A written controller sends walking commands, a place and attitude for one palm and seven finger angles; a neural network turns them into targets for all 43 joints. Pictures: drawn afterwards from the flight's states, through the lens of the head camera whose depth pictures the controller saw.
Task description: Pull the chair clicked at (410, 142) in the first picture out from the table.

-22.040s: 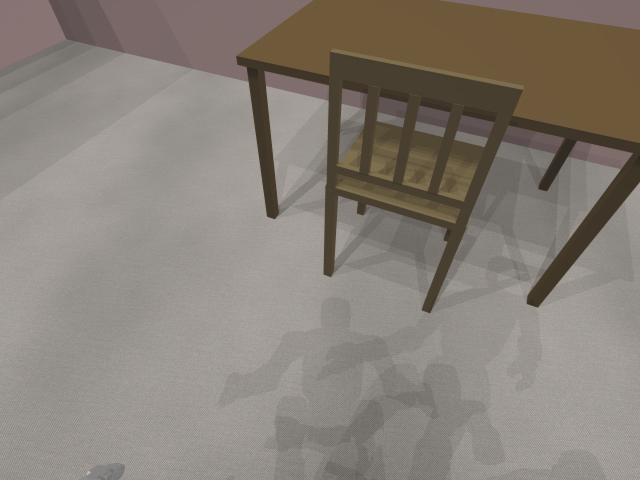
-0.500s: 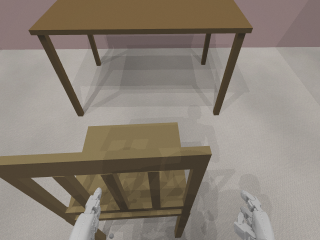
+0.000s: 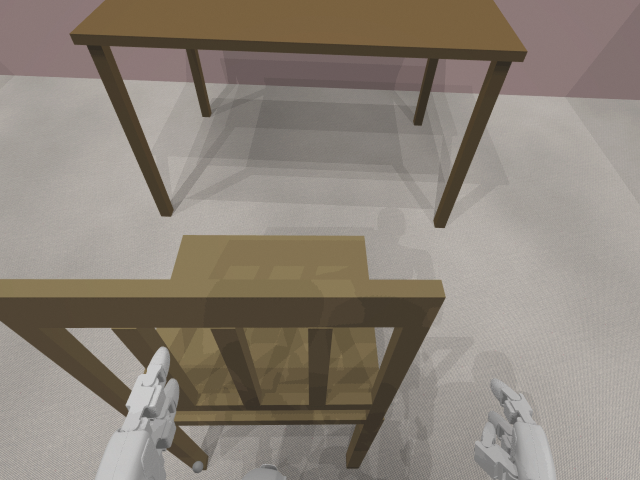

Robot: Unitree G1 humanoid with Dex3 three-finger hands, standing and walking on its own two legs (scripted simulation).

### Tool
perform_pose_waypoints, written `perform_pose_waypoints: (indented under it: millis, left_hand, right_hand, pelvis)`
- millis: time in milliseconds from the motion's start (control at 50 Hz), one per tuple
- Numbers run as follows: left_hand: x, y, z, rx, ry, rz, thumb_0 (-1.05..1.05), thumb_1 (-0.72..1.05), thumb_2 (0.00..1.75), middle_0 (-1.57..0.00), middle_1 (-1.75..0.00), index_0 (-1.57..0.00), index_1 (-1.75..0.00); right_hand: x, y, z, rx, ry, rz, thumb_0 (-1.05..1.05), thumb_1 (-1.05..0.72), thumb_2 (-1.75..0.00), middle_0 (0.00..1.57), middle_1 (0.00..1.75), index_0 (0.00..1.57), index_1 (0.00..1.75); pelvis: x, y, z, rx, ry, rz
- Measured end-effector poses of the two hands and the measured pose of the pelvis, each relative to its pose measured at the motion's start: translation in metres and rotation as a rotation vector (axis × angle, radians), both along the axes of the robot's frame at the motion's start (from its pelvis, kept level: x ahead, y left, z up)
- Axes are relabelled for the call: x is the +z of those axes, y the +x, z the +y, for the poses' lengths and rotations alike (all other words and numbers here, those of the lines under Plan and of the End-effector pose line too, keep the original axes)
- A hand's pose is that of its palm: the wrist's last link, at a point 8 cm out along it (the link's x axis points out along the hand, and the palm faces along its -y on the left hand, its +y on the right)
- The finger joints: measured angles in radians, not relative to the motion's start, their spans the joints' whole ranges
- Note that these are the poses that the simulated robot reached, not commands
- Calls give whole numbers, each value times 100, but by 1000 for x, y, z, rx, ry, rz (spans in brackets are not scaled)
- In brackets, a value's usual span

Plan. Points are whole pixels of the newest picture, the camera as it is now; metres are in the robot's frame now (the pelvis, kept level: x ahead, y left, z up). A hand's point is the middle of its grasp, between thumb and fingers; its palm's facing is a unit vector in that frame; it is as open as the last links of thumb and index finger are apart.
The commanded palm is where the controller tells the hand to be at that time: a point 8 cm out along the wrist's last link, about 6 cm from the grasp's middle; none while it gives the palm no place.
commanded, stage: draw the hand back to the body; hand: left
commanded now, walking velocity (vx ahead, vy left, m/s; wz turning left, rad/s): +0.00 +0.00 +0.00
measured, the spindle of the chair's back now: (241, 367) +0.27 +0.13 -0.02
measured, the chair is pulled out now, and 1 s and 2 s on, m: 0.69 0.68 0.68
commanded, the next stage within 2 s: step back with the hand held close in 1.40 s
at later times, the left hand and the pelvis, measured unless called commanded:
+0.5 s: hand (102, 441) +0.14 +0.20 +0.12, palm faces +0.19 -0.90 -0.40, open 15.9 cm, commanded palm +0.11 +0.24 +0.16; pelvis +0.00 -0.01 +0.04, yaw +0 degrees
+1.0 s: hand out of the picture +0.21 +0.25 +0.24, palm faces +0.49 -0.76 -0.43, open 9.5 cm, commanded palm +0.16 +0.29 +0.25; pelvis +0.02 -0.01 +0.07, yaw -1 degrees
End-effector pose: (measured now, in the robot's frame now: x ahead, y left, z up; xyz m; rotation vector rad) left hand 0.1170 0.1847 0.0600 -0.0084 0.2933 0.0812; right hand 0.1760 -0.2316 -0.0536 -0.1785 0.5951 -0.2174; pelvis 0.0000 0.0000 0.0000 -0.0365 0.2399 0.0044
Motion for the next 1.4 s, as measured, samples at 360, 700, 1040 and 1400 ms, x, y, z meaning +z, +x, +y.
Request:
perform_pose_waypoints:
  millis: [360,700,1040,1400]
  left_hand:
    - [52,-2,32,-47,150,-157,-2,-50,22,-1,-1,-7,-4]
    - [104,1,68,169,460,-15,-1,1,47,-8,-11,-22,-20]
    - [204,52,93,333,586,-400,0,62,76,-17,-24,-20,-26]
    - [193,66,88,283,576,-344,1,88,89,-21,-30,-21,-30]
  right_hand:
    - [-3,-8,11,-3,82,8,2,-90,-90,20,30,20,30]
    - [43,2,6,61,7,11,2,-90,-90,20,30,20,30]
    - [49,27,4,92,60,20,1,-90,-90,20,30,20,30]
    - [41,9,-24,13,26,122,2,-90,-90,20,30,20,29]
  pelvis:
    - [12,-11,-6,-3,-2,-75]
    - [62,3,-7,-2,16,-253]
    - [75,18,-13,-24,35,-295]
    - [77,25,-16,-39,29,-289]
